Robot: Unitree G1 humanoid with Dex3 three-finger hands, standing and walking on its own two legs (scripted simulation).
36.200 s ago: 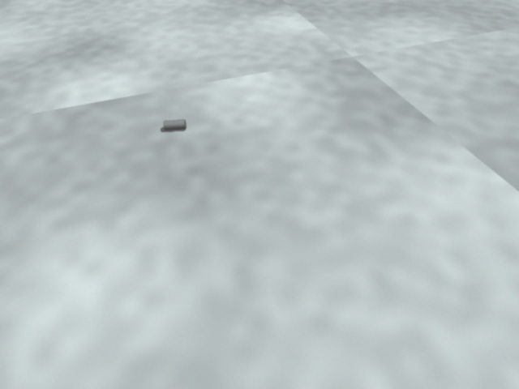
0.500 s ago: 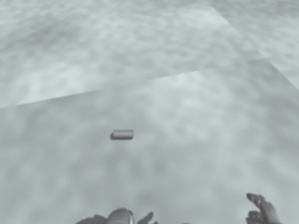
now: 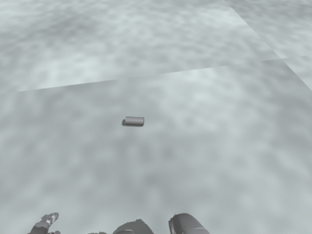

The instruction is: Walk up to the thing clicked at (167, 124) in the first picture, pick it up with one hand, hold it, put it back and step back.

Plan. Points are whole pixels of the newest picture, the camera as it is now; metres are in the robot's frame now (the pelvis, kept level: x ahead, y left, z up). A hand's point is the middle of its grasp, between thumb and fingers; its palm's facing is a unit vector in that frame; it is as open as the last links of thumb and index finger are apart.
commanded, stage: step back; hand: left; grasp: from above
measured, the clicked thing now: (134, 121) +0.94 +0.13 -0.73
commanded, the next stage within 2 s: stand in 1.32 s
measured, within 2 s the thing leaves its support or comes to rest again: neither
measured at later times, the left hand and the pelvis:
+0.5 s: hand out of the picture -0.07 +0.26 -0.14, palm faces +0.04 -0.90 -0.43, open 7.4 cm; pelvis -0.12 -0.03 +0.00, yaw +1 degrees
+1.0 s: hand out of the picture -0.04 +0.25 -0.15, palm faces +0.06 -0.93 -0.37, open 7.4 cm; pelvis -0.10 -0.02 +0.00, yaw +2 degrees
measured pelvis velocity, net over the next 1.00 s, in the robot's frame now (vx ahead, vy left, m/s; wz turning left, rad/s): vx -0.10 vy -0.02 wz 0.04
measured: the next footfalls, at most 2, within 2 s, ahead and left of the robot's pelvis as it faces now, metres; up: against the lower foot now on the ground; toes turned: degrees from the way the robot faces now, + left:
right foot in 0.18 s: -0.06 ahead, -0.14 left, +0.00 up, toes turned +1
left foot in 0.48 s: -0.07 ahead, +0.10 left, +0.00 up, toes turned -1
